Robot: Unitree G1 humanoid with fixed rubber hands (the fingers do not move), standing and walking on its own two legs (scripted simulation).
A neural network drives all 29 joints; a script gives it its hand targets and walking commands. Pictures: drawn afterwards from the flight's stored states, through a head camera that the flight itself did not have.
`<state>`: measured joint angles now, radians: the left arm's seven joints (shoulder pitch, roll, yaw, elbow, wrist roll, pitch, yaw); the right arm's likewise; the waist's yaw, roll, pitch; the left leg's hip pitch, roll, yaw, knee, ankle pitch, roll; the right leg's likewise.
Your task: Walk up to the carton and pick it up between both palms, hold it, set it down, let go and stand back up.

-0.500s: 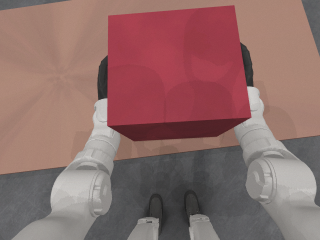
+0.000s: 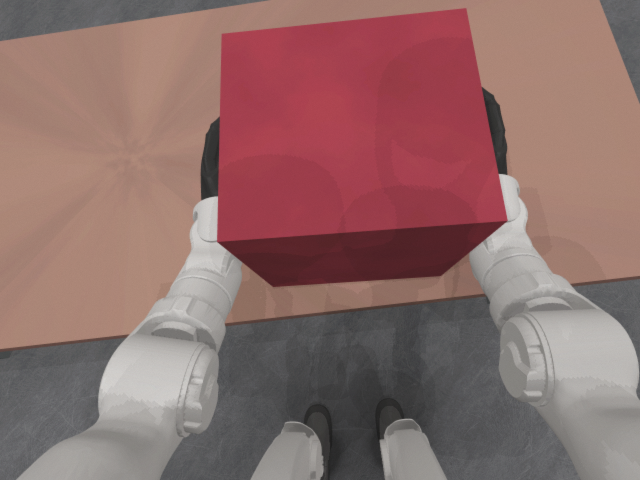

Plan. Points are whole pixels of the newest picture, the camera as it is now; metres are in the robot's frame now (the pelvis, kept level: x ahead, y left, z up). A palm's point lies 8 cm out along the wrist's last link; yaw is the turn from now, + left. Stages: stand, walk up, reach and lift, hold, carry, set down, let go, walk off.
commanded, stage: reach and lift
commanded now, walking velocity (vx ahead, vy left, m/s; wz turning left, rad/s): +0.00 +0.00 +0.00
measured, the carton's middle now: (350, 175) +0.47 -0.01 -0.01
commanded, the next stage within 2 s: none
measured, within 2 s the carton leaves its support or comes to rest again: leaves its support in 0.44 s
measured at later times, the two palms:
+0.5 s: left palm (221, 208) +0.44 +0.15 -0.03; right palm (494, 173) +0.47 -0.17 -0.02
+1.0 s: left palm (167, 181) +0.42 +0.16 +0.09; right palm (537, 128) +0.45 -0.16 +0.10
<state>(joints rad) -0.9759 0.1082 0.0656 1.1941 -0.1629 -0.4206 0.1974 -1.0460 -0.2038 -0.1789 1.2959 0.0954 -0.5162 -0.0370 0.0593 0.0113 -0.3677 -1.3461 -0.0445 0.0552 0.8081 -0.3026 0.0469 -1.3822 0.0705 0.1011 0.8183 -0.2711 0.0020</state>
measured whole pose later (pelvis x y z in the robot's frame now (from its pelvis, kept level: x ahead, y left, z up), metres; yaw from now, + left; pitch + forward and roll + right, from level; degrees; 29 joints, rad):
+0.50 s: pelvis +0.02 -0.01 -0.02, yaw +2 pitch +35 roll +0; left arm -0.80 0.09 -0.10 1.16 -0.28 -0.28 0.24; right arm -0.88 -0.20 0.01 1.30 0.14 -0.39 -0.11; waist 0.03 0.03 -0.36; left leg -1.20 -0.06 -0.01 1.10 -0.51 0.03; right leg -1.22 0.07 0.04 1.11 -0.48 -0.01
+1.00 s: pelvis +0.01 +0.00 +0.03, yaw +2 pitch +20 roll -1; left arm -0.81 0.07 -0.01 1.10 -0.12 -0.01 0.24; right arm -0.88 -0.21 -0.07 1.18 0.10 -0.08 -0.07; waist 0.03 0.06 -0.29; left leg -0.81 -0.06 -0.03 0.87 -0.42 0.04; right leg -0.81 0.07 0.05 0.83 -0.38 -0.01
